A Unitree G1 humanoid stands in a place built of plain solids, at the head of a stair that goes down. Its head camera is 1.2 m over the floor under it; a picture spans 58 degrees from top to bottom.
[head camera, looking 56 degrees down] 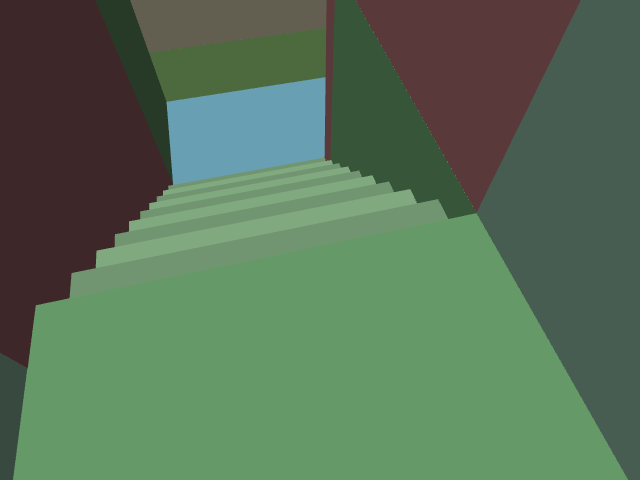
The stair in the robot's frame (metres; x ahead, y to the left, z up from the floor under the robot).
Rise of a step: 0.19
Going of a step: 0.23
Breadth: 1.45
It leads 14 degrees to the left of straight ahead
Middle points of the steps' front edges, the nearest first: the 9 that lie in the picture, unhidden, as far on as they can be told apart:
0.75 0.16 0.00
0.97 0.21 -0.19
1.19 0.27 -0.39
1.42 0.33 -0.58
1.64 0.38 -0.78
1.86 0.44 -0.97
2.09 0.49 -1.17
2.31 0.55 -1.36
2.53 0.61 -1.56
